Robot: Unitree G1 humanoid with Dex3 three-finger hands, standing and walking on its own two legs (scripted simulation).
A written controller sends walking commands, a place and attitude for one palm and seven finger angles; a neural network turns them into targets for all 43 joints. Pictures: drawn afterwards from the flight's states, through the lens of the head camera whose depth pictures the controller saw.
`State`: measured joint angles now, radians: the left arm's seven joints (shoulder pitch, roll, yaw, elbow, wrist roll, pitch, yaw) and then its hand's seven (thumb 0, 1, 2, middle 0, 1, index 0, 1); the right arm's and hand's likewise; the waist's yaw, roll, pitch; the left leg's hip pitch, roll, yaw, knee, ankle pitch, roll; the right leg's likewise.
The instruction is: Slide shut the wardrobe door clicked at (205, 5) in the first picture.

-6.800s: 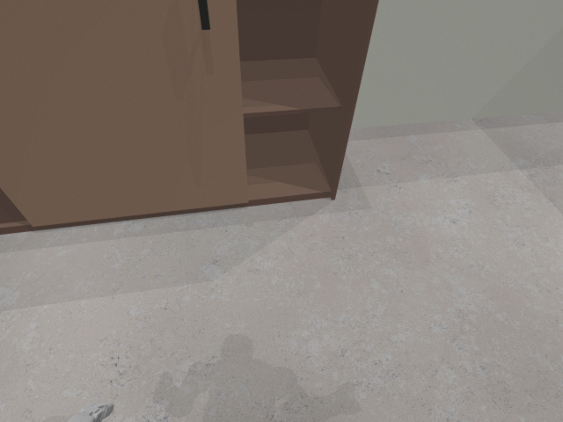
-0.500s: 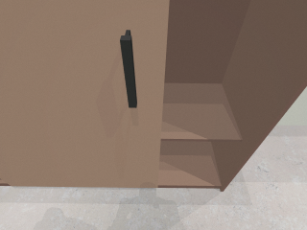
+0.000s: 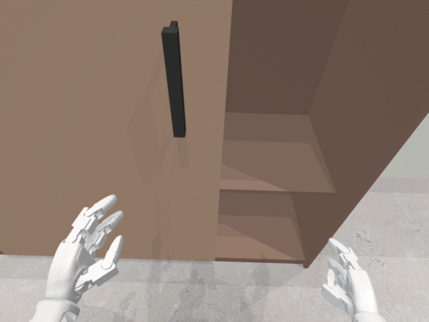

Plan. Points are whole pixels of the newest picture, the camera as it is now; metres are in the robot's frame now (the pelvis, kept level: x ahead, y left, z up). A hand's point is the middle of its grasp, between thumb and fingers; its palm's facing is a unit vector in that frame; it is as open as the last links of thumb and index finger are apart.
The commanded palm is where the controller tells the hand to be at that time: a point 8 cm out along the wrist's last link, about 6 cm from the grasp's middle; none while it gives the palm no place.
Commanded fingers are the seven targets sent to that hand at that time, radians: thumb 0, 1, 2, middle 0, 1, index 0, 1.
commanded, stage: raise the hand with hooked fingers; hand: left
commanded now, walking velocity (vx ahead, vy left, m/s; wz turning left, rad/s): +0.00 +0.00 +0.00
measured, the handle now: (177, 84) +0.48 +0.10 +0.22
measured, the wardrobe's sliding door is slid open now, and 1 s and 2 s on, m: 0.41 0.41 0.41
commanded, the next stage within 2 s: move the hooked fingers beside the handle in 1.76 s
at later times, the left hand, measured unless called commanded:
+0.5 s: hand (68, 236) +0.23 +0.24 +0.10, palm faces +0.05 -1.00 -0.07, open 11.0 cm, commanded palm +0.18 +0.29 +0.11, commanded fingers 0.00 -0.10 0.47 -0.27 -0.94 -0.27 -0.94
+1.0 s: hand (9, 180) +0.26 +0.29 +0.20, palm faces +0.13 -0.99 -0.10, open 13.7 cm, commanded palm +0.22 +0.33 +0.20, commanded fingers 0.00 -0.50 0.30 -0.30 -1.20 -0.30 -1.20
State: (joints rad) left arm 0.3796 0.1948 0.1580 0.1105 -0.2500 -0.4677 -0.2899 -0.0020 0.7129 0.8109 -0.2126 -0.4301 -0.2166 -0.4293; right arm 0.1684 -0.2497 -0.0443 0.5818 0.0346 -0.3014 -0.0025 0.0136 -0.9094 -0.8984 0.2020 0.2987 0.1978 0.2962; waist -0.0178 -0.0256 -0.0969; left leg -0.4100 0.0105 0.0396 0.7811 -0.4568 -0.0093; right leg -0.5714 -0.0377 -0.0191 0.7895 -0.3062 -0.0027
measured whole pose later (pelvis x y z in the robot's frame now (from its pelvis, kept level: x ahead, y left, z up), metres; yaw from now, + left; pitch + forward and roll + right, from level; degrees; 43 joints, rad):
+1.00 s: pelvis +0.01 +0.01 +0.03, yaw +3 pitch -2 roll -1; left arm 0.01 0.43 0.43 0.05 -0.35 0.05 -0.40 -0.01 -0.43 0.33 -0.30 -1.16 -0.30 -1.16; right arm 0.22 -0.26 0.08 0.64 0.07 -0.34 -0.10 0.02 -0.91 -0.90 0.20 0.30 0.20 0.30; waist 0.06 0.06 -0.05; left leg -0.16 0.01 -0.02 0.56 -0.37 0.00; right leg -0.27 -0.04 -0.08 0.52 -0.22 0.01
